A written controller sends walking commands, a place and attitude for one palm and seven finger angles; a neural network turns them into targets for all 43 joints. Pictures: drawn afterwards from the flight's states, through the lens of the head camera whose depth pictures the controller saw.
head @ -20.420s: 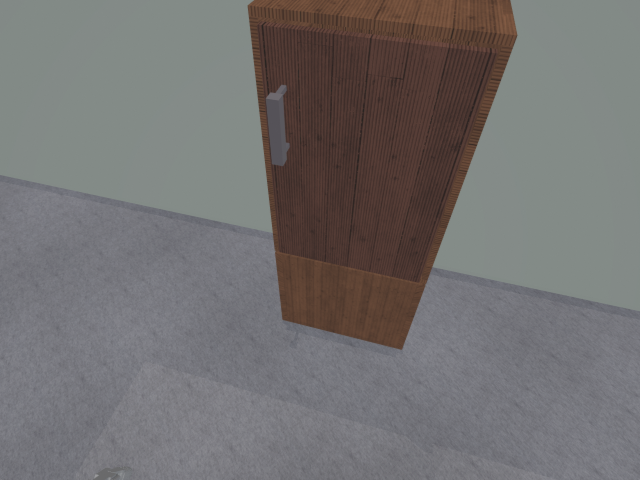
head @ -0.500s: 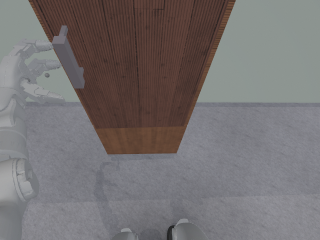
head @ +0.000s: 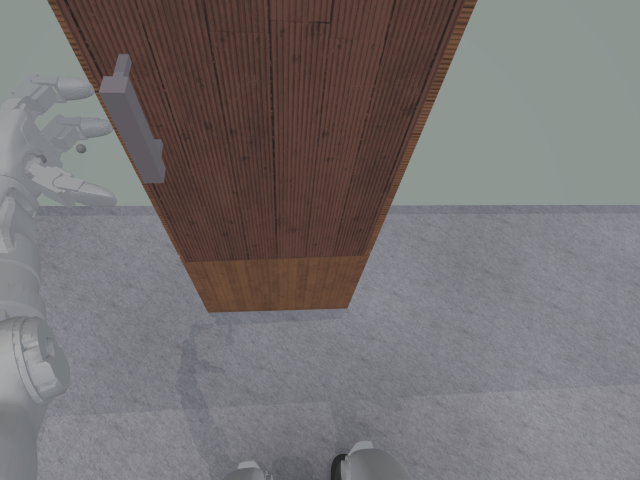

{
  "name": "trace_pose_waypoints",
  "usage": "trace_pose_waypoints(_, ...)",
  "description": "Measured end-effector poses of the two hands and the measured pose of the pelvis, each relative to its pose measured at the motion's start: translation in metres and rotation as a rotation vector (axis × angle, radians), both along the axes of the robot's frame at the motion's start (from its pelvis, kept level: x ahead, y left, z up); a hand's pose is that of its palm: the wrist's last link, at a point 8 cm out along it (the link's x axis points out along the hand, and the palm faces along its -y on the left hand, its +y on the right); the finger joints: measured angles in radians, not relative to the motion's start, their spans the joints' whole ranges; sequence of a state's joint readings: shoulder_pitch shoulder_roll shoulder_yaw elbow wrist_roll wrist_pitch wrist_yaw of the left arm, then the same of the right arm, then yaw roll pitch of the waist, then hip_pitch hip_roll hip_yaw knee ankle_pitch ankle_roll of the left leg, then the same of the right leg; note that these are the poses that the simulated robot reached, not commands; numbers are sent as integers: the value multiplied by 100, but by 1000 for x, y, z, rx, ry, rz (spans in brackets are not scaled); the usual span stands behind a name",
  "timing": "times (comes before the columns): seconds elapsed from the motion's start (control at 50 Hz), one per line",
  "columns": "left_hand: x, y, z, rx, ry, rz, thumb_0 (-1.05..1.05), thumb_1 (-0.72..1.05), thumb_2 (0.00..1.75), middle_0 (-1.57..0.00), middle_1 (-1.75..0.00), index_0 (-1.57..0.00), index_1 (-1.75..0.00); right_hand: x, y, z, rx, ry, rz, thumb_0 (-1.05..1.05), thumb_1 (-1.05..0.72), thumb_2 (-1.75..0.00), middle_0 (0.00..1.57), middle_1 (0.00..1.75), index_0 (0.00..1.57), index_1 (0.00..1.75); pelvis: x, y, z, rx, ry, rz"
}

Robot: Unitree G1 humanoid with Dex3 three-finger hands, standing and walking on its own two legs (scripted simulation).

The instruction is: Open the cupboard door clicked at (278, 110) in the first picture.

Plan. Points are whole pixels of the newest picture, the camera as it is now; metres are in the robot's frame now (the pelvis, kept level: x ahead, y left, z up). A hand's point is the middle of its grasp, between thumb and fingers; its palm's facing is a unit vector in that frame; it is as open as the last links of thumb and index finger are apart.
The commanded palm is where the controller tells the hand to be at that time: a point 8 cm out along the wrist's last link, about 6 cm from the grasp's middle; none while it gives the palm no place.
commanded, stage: move the hooked fingers beside the handle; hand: left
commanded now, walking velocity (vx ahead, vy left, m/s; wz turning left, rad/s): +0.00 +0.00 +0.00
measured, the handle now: (140, 123) +0.52 +0.19 +0.11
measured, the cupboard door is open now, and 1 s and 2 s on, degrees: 1 1 2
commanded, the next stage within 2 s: slide the fingers in behind the handle in 0.50 s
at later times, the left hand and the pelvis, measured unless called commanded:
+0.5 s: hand (81, 155) +0.47 +0.25 +0.11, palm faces -0.04 -1.00 -0.01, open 14.0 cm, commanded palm +0.45 +0.29 +0.11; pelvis +0.00 +0.00 +0.00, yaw +1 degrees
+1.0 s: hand (110, 154) +0.47 +0.21 +0.11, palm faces -0.04 -1.00 -0.02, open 14.0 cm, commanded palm +0.45 +0.26 +0.11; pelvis -0.01 -0.01 +0.00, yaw +1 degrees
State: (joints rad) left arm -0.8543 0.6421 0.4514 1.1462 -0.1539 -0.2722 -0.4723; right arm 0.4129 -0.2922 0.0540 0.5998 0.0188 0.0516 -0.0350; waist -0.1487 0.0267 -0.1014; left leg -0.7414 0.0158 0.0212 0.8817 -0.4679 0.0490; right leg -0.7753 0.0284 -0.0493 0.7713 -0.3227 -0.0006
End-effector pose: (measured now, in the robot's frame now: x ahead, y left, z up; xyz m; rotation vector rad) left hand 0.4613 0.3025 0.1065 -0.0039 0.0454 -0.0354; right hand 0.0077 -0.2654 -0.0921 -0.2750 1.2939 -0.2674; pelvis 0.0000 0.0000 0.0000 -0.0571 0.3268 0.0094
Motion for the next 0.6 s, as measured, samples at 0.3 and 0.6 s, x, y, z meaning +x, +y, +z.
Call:
trace_pose_waypoints(0.3,-17,6,1,13,6,3,-1,-50,30,-30,-120,-30,-120,29,4,-1,18,-56,47,1,-90,-90,20,30,21,30,3,1,2,-1,-25,16)
trace_pose_waypoints(0.6,-7,-7,5,29,-16,-2,-1,-50,30,-30,-120,-30,-120,13,-5,-3,-2,-39,36,1,-90,-90,20,30,20,30,-6,-2,-1,2,-15,13)
